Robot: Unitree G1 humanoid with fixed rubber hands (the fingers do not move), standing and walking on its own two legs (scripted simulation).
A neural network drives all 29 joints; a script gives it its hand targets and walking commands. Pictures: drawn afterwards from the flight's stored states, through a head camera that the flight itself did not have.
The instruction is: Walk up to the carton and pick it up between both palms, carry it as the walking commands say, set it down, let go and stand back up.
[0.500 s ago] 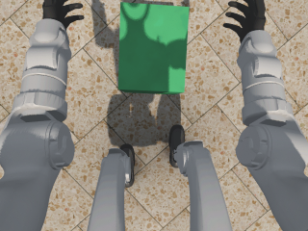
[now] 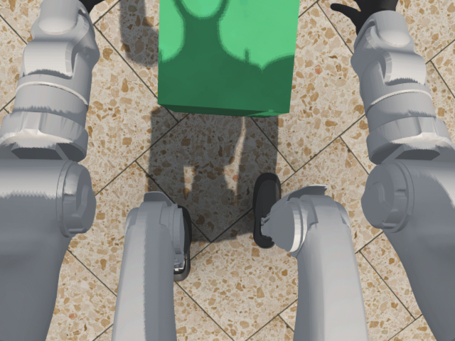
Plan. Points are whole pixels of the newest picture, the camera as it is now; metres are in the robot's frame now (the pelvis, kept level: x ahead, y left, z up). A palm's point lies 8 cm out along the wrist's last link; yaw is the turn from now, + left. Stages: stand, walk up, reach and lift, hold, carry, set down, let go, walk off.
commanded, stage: reach and lift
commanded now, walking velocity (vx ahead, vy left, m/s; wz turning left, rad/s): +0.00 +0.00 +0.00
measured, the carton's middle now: (225, 42) +0.58 -0.02 -0.35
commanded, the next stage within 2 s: none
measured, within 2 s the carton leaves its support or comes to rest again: neither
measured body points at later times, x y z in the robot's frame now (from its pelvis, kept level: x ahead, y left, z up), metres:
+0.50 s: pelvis -0.02 +0.00 -0.09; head +0.37 +0.00 +0.13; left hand +0.57 +0.17 -0.28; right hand +0.55 -0.20 -0.28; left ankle +0.06 +0.12 -0.43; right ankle +0.14 -0.12 -0.43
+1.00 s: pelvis -0.02 +0.00 -0.10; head +0.37 +0.01 +0.12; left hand +0.56 +0.17 -0.28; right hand +0.55 -0.19 -0.29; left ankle +0.06 +0.12 -0.43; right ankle +0.14 -0.12 -0.43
